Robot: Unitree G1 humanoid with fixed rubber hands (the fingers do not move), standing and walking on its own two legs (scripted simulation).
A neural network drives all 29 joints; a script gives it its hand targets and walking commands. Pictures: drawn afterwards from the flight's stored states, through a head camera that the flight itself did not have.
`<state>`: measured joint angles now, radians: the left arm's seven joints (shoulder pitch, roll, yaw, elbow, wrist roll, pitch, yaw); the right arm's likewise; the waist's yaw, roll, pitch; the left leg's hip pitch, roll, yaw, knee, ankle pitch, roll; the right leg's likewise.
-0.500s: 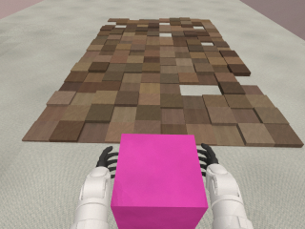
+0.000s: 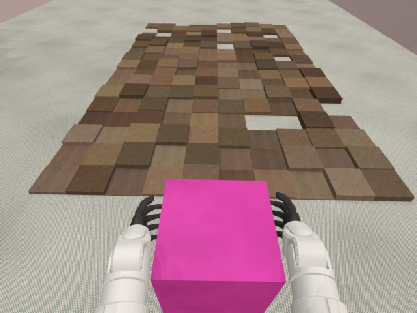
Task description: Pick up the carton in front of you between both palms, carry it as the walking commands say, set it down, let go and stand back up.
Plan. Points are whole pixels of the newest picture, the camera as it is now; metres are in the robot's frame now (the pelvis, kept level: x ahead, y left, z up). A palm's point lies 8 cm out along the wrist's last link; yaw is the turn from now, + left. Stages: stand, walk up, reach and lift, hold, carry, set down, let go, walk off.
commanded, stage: reach and lift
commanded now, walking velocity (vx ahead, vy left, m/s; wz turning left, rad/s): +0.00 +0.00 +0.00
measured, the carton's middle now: (214, 252) +0.29 +0.00 -0.04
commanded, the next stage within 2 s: hold in 0.30 s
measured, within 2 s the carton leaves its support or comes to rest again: neither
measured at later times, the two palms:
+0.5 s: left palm (138, 228) +0.28 +0.15 +0.05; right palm (295, 224) +0.29 -0.15 +0.06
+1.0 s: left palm (150, 209) +0.31 +0.13 +0.07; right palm (303, 209) +0.31 -0.17 +0.07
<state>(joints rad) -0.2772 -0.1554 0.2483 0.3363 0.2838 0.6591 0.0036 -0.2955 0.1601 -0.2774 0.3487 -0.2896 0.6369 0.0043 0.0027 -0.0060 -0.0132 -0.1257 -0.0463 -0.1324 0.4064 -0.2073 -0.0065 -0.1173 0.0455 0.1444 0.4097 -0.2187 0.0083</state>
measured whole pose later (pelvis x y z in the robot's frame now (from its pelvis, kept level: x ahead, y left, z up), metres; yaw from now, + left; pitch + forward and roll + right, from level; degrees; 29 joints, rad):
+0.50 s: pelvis +0.00 +0.00 +0.00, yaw +0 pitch -6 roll +0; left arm -0.24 -0.15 0.20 0.23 0.26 0.76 0.01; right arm -0.26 0.15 -0.23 0.24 -0.27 0.74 0.00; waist 0.00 -0.01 -0.02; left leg -0.05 -0.04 -0.13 0.35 -0.19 -0.01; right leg -0.04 0.04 0.14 0.35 -0.20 0.01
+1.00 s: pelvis +0.03 -0.02 -0.01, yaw +0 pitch +2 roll +0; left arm -0.24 -0.14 0.15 0.06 0.17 0.90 0.05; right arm -0.22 0.12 -0.17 0.02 -0.19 0.90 -0.04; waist 0.01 0.02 -0.16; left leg -0.33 0.04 0.00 0.67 -0.44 -0.01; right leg -0.25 0.00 -0.02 0.53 -0.30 -0.01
